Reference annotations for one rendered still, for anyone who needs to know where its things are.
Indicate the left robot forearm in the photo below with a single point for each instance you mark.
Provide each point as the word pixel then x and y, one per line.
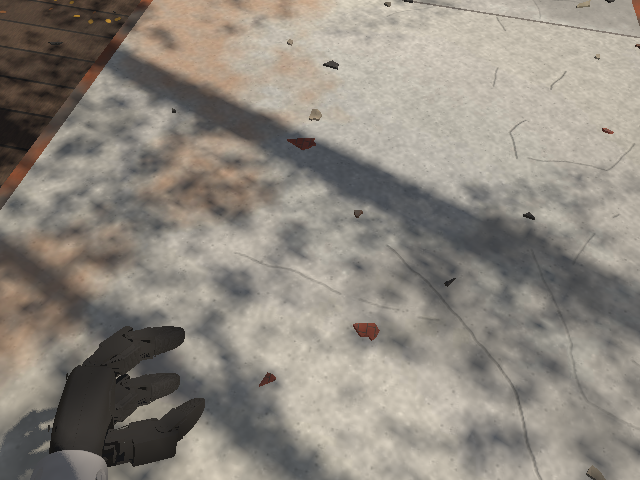
pixel 71 465

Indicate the robot left hand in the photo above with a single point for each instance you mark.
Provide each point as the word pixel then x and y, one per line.
pixel 93 401

